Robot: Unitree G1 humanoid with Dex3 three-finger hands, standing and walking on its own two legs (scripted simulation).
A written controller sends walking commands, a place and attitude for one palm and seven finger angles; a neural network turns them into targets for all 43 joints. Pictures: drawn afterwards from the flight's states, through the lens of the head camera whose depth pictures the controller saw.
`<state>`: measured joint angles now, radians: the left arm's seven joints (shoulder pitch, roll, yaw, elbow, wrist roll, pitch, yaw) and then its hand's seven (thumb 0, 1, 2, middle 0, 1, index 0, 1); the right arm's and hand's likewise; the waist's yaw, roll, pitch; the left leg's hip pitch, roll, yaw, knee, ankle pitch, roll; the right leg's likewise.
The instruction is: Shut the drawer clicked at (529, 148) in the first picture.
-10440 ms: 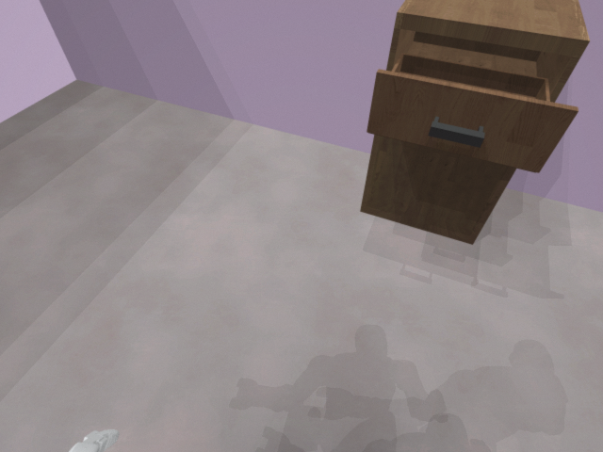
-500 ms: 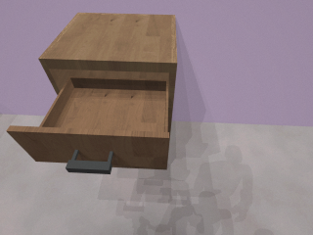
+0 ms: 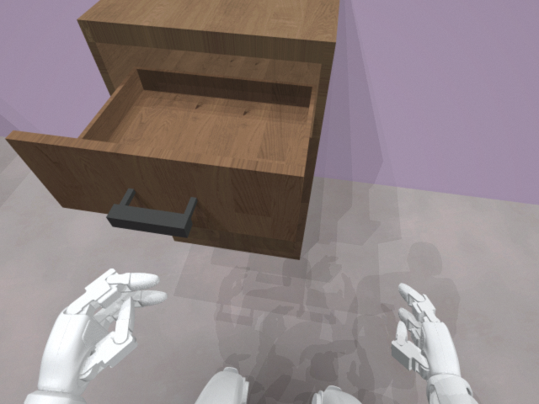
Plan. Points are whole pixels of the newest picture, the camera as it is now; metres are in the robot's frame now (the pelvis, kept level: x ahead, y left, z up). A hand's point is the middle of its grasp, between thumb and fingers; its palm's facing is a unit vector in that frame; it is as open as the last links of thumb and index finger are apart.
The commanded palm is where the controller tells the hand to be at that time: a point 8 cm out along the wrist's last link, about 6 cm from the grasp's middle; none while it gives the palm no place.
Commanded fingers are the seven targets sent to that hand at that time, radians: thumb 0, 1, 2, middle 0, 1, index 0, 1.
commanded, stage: raise the hand and make a fist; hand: left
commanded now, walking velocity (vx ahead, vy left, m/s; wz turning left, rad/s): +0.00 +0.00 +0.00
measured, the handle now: (155, 209) +0.39 +0.24 +0.04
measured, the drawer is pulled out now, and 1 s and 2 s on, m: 0.30 0.30 0.30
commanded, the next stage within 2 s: bring the fist close to the handle in 1.30 s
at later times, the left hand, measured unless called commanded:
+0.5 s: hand (120, 314) +0.20 +0.20 +0.10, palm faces -0.04 -1.00 -0.05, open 3.1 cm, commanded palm +0.17 +0.26 +0.11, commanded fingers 0.00 0.90 0.90 -1.32 -1.51 -1.32 -1.51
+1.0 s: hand (106, 302) +0.20 +0.20 +0.14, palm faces -0.03 -1.00 -0.07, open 3.3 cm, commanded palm +0.16 +0.26 +0.14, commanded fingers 0.00 0.90 0.90 -1.40 -1.60 -1.40 -1.60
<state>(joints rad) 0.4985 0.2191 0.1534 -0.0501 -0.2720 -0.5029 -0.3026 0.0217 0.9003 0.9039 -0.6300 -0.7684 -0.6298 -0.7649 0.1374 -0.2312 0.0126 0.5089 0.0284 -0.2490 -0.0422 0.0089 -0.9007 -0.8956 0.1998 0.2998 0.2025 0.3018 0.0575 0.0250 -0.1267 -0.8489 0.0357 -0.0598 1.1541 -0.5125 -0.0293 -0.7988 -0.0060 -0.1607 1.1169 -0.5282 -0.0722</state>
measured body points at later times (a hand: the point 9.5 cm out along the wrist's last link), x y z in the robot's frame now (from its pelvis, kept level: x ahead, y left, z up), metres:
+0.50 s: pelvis +0.01 +0.03 +0.03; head +0.05 +0.04 +0.48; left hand +0.20 +0.26 +0.10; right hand +0.19 -0.23 -0.03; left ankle +0.03 +0.14 -0.65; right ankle +0.02 -0.08 -0.65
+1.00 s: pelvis +0.02 +0.04 +0.04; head +0.04 +0.04 +0.49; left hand +0.19 +0.26 +0.14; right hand +0.21 -0.18 -0.02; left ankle +0.03 +0.14 -0.65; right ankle +0.02 -0.08 -0.65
